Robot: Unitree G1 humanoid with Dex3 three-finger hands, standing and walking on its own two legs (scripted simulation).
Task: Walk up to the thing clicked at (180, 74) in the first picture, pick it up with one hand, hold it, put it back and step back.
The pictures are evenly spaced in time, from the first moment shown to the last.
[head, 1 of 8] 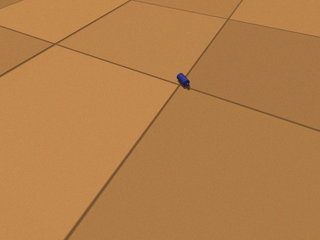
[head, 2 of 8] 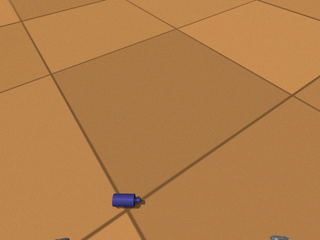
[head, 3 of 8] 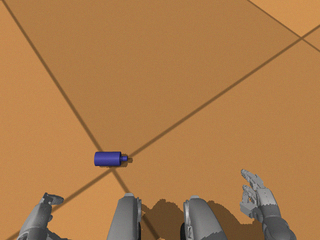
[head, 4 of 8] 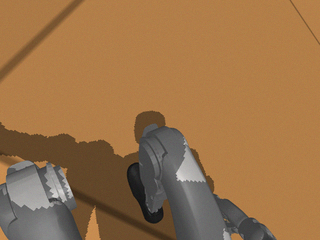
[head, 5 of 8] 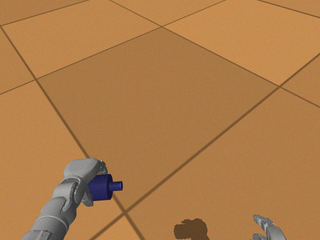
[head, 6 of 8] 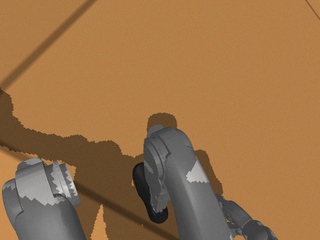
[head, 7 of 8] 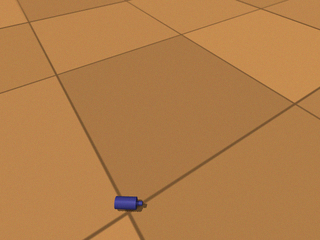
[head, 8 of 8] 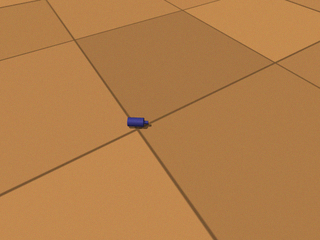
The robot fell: no
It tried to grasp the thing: yes
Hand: left
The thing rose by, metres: 0.65
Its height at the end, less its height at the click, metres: +0.00
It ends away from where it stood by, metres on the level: 0.00
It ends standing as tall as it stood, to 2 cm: yes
